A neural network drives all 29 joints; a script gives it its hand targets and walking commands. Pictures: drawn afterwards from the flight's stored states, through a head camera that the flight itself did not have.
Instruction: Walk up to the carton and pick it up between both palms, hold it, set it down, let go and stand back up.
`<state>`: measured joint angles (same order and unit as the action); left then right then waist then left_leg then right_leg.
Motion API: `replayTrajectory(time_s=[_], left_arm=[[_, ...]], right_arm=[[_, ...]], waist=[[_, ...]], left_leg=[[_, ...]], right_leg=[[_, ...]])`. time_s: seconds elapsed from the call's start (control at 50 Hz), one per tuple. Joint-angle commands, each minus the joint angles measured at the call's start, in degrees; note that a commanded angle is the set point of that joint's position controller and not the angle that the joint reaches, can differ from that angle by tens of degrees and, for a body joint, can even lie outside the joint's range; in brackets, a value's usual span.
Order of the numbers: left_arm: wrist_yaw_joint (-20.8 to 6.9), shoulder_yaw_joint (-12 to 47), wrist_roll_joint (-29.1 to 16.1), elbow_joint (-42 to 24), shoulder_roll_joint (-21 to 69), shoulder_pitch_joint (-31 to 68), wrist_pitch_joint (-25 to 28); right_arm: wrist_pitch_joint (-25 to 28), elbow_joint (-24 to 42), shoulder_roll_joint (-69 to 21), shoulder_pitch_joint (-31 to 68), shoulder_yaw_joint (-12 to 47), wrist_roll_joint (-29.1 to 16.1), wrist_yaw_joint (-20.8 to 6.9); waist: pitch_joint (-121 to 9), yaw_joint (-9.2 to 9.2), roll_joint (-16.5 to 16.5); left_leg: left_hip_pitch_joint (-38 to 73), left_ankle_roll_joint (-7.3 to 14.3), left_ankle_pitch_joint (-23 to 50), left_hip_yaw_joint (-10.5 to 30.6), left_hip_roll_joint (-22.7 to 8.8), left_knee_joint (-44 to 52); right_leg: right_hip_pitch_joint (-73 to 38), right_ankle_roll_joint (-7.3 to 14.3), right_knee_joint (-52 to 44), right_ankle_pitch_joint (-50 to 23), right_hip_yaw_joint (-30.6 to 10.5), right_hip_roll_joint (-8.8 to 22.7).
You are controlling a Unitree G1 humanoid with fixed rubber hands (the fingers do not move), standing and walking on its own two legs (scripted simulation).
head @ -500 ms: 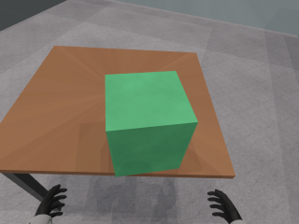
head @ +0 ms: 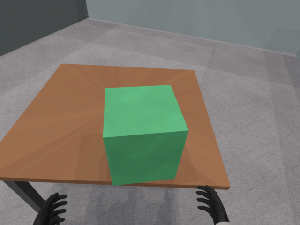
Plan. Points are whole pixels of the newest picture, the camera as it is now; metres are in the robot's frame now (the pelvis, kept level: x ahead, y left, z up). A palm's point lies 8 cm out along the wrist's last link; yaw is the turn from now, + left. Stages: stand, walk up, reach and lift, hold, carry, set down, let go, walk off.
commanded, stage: reach and lift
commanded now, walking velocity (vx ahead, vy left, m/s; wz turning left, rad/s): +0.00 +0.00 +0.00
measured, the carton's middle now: (141, 135) +0.40 +0.06 +0.01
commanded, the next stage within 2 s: none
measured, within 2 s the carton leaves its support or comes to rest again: neither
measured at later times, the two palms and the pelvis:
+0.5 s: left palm (52, 208) +0.17 +0.26 -0.03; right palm (222, 216) +0.19 -0.17 -0.02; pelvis +0.02 +0.02 +0.00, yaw -2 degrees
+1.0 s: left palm (61, 171) +0.25 +0.26 +0.03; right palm (221, 182) +0.25 -0.17 +0.03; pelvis +0.03 +0.04 +0.01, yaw -4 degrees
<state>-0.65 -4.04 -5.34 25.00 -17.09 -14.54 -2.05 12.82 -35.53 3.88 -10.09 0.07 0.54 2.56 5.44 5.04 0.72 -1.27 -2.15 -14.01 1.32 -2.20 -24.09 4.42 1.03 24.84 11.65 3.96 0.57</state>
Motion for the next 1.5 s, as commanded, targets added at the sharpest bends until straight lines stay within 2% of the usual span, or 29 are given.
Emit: replayTrajectory(time_s=[0.0,0.16,0.28,0.5,0.6,0.7,0.82,0.96,1.1,1.32,1.48], left_arm=[[-0.2,-1.9,-1.5,-8.0,-8.3,6.5,3.8],[0.1,-2.0,-1.4,-9.3,-5.8,1.8,7.2],[0.8,-1.7,-0.9,-12.3,-3.6,-0.9,11.3],[3.5,2.2,-3.4,-14.6,-1.6,-0.4,20.4],[4.5,3.5,-4.4,-12.7,-0.8,2.1,21.6],[5.3,3.0,-4.6,-13.6,0.0,5.2,17.0],[5.9,1.1,-3.6,-20.1,1.0,7.4,9.8],[4.7,-1.4,-2.0,-30.1,1.9,8.7,-0.7],[3.3,-3.9,-2.3,-37.8,1.1,13.0,-8.4],[2.1,-6.6,-5.3,-37.7,-1.5,25.6,-14.8],[1.4,-9.4,-5.4,-35.9,-3.7,35.0,-20.2]], right_arm=[[1.8,9.3,4.7,3.7,-1.3,-1.0,0.5],[3.7,12.7,4.7,-0.8,0.6,-4.6,-0.4],[6.9,14.3,6.0,-4.3,0.9,-7.2,-1.6],[12.4,16.5,7.6,-4.3,0.0,-10.0,-3.3],[12.4,16.1,8.8,-1.3,0.3,-11.1,-3.7],[8.9,18.7,10.9,2.5,0.7,-12.1,-3.6],[3.6,25.1,12.3,4.5,0.9,-13.4,-2.8],[-4.1,31.9,13.3,5.4,0.3,-15.3,-0.8],[-10.3,38.3,13.7,9.5,-1.4,-15.7,1.0],[-16.4,40.7,15.0,22.6,-3.0,-15.7,2.3],[-20.3,37.5,16.7,33.0,-2.1,-18.0,3.9]], waist=[[-0.4,-1.36,-0.9],[-0.1,-0.08,-2.9],[-0.3,-0.41,-4.8],[-1.5,-2.04,-4.5],[-1.5,-2.38,-3.8],[-2.2,-1.53,-2.4],[-4.7,-0.36,-1.9],[-4.9,-0.7,-3.3],[-6.6,-1.04,-4.1],[-13.6,-1.28,-1.8],[-19.4,-1.28,-1.0]], left_leg=[[-17.0,2.7,0.9,-6.6,2.9,8.4],[-10.7,0.4,10.5,-5.9,3.4,7.6],[-7.8,-0.9,17.1,-5.3,3.4,6.5],[-9.6,-1.0,14.2,-4.2,2.9,5.8],[-10.1,-1.0,10.9,-3.8,2.6,6.3],[-9.1,-1.1,10.6,-4.1,2.5,7.4],[-5.6,-1.8,18.0,-4.5,2.6,7.2],[-1.6,-2.4,25.4,-4.3,3.0,6.9],[-0.9,-2.5,26.9,-4.4,3.2,6.5],[-3.3,-1.3,21.4,-4.9,3.0,6.3],[-3.7,-1.0,23.9,-5.3,3.4,5.2]], right_leg=[[-10.4,-1.4,-7.5,6.8,-4.3,-0.1],[-7.0,-0.3,-9.1,2.2,-4.2,-0.6],[-5.3,0.9,-9.4,-1.5,-4.4,-1.2],[-4.9,2.3,-7.4,-1.3,-5.1,-1.8],[-4.5,2.7,-6.9,0.2,-5.4,-1.9],[-5.2,2.9,-7.1,-0.3,-5.5,-2.2],[-6.3,3.0,-8.1,-5.3,-5.7,-2.8],[-6.3,2.9,-10.3,-9.5,-5.9,-3.2],[-5.3,2.6,-11.1,-9.8,-5.5,-3.1],[-6.2,1.5,-10.3,-6.9,-4.9,-2.9],[-8.9,0.5,-8.9,-11.0,-4.8,-3.0]])
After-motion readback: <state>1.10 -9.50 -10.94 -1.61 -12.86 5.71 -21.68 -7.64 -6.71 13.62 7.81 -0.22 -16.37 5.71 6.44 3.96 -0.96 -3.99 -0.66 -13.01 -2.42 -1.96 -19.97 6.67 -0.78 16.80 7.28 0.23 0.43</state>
